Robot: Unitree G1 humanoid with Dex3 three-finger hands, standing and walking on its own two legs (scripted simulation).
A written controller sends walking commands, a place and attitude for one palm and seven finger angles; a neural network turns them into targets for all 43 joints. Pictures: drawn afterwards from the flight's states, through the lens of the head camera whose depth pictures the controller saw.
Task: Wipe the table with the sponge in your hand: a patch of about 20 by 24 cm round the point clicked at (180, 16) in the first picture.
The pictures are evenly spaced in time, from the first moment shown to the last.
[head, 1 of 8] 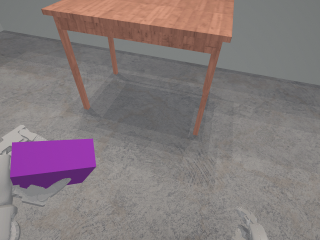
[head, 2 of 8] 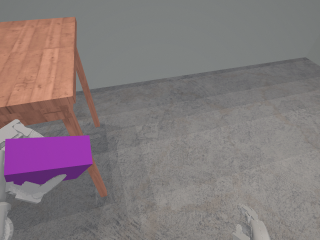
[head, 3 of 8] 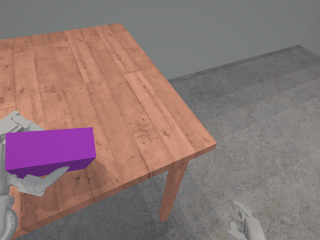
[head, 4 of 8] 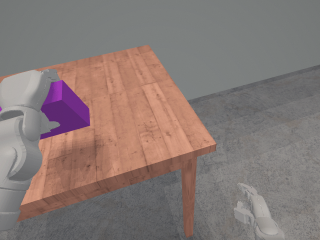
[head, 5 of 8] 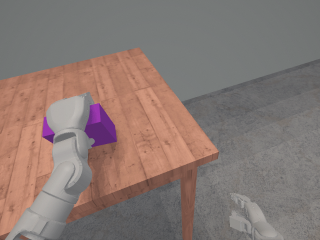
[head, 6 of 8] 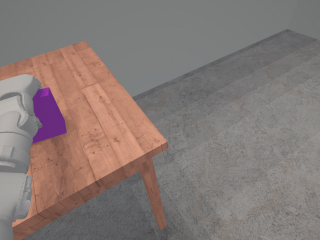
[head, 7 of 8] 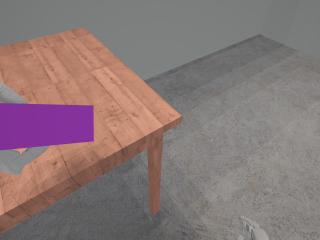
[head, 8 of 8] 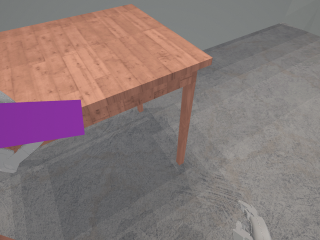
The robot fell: no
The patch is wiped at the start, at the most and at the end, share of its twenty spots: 0.00 0.95 0.95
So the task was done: yes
